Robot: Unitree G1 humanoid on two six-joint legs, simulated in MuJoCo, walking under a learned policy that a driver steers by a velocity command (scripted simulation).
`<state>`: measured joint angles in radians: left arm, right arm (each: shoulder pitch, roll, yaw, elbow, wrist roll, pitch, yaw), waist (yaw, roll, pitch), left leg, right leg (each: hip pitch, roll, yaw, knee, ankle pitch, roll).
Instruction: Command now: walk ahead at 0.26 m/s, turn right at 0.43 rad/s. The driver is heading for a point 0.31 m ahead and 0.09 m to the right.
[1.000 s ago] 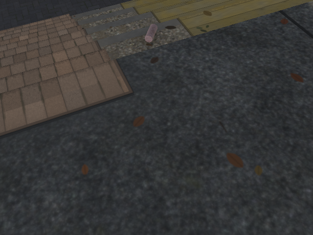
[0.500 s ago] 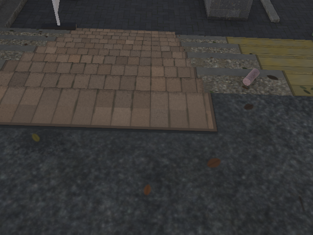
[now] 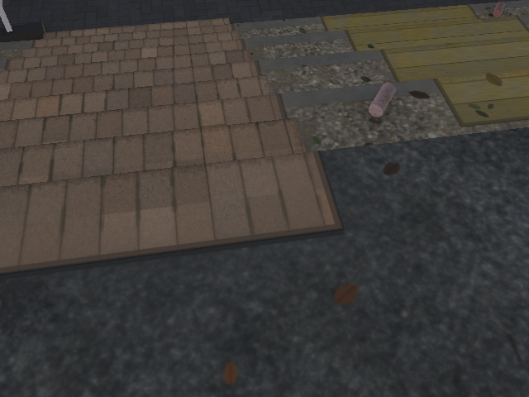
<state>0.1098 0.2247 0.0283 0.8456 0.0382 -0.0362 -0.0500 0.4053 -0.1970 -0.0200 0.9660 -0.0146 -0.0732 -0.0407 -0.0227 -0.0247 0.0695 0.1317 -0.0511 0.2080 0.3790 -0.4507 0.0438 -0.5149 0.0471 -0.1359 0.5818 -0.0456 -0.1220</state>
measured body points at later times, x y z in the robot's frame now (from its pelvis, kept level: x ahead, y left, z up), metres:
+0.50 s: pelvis +0.12 +0.02 +0.02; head +0.14 +0.01 +0.47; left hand +0.26 +0.28 -0.10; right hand +0.17 -0.26 -0.11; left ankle +0.18 +0.16 -0.69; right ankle +0.13 -0.04 -0.72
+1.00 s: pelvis +0.14 +0.05 +0.02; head +0.15 +0.05 +0.47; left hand +0.27 +0.29 -0.12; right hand +0.15 -0.22 -0.11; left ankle +0.17 +0.15 -0.72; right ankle +0.08 -0.06 -0.72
